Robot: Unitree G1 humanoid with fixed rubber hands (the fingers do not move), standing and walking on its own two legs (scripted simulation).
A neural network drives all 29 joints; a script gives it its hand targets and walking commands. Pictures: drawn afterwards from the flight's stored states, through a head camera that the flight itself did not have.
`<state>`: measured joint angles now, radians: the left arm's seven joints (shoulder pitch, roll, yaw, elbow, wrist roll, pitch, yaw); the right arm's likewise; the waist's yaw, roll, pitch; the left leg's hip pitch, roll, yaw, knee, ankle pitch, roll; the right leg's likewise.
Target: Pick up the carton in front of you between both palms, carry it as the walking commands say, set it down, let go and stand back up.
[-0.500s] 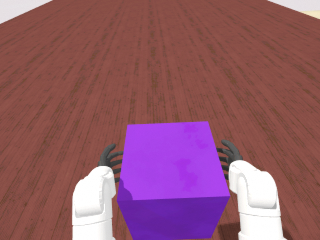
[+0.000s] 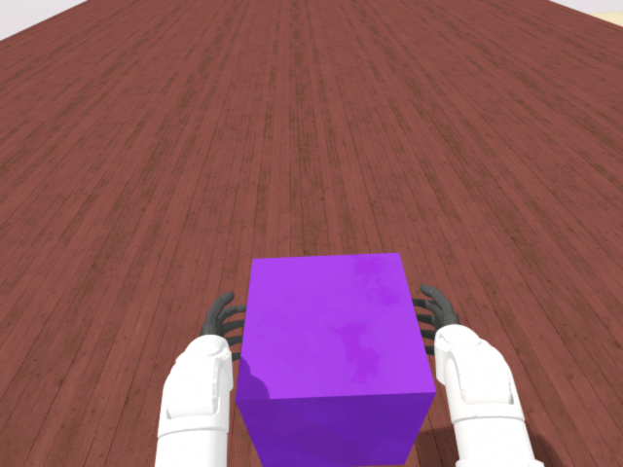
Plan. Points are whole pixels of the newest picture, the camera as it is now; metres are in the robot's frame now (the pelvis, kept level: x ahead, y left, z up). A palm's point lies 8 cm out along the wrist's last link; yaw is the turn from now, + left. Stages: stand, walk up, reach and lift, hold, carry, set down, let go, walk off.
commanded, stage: carry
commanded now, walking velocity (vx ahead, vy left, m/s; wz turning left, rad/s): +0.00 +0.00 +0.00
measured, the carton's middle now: (330, 363) +0.29 +0.00 -0.03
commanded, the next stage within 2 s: hold in 0.80 s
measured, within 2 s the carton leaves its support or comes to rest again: neither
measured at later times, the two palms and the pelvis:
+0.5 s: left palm (212, 341) +0.29 +0.16 +0.04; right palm (434, 330) +0.29 -0.14 +0.04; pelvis +0.00 +0.01 +0.00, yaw +0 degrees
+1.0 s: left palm (186, 357) +0.27 +0.19 +0.05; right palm (411, 326) +0.30 -0.11 +0.04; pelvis +0.00 +0.00 +0.01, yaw +7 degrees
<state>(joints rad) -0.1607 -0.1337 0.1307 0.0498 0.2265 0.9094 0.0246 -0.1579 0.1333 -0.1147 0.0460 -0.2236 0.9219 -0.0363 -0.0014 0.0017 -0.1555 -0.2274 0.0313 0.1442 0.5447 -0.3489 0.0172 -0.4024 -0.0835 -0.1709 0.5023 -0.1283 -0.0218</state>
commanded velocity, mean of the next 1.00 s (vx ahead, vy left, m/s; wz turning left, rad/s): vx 0.00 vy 0.00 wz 0.00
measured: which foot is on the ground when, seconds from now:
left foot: down 0.00-1.00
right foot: down 0.00-1.00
